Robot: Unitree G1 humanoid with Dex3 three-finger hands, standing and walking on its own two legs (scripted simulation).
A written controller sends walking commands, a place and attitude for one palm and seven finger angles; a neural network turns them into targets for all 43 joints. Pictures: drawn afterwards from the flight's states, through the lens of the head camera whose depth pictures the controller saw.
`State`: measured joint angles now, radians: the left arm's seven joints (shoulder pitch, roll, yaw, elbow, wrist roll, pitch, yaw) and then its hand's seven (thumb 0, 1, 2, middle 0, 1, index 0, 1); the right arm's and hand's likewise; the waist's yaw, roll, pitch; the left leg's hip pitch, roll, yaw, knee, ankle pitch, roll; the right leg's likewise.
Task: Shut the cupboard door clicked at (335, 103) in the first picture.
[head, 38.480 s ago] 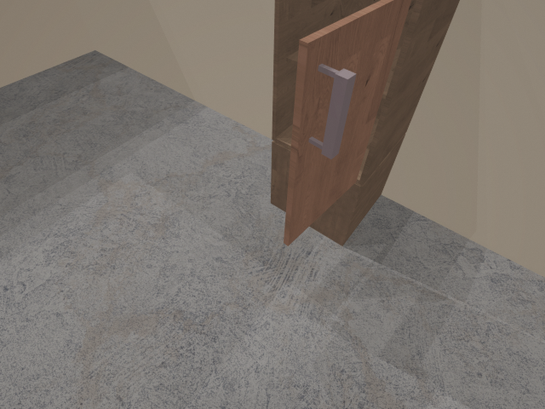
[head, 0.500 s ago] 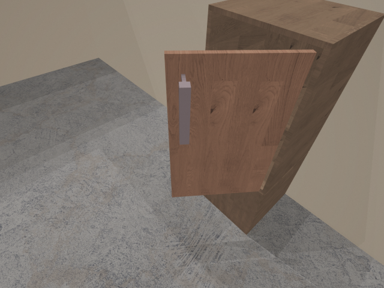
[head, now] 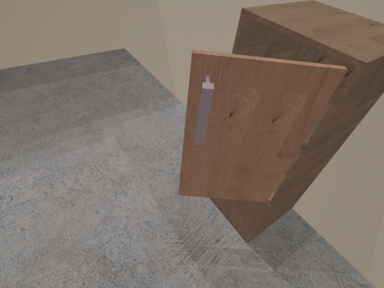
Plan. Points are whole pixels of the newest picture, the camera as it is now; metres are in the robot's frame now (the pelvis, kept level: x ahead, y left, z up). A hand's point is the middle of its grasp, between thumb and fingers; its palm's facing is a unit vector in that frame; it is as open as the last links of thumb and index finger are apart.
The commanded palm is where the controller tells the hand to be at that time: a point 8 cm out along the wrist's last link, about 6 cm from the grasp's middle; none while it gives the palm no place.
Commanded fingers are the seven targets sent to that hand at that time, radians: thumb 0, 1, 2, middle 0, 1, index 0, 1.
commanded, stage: shuffle to correct the standing spot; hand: left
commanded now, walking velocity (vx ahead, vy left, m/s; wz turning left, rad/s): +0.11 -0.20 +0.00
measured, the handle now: (203, 111) +0.52 +0.02 +0.11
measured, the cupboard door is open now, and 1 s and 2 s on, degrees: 53 53 53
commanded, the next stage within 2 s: come to a stop and stand still in 0.92 s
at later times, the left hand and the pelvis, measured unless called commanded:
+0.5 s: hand out of the picture +0.08 +0.10 -0.17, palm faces +0.03 -0.98 -0.21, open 7.3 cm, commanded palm none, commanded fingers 0.00 0.90 0.90 -0.20 -0.30 -0.20 -0.30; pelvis +0.04 -0.09 +0.00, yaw +0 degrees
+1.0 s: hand out of the picture +0.13 +0.02 -0.17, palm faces -0.02 -0.99 -0.13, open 7.4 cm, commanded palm none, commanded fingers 0.00 0.90 0.90 -0.20 -0.30 -0.20 -0.30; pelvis +0.09 -0.16 +0.01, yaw -1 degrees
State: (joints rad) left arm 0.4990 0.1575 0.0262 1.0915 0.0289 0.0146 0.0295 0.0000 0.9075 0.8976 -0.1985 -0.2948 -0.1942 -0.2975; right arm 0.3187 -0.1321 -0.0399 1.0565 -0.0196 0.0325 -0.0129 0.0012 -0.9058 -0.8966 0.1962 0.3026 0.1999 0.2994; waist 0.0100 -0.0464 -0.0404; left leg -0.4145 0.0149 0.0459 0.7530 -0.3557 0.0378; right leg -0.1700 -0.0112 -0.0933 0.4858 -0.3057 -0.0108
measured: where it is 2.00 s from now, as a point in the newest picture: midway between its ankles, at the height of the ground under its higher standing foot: outside the picture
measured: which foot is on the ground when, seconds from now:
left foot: down 0.00-0.40, up 0.42-0.66, down 0.68-1.00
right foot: down 0.00-0.04, up 0.06-0.38, down 0.40-0.68, up 0.70-1.00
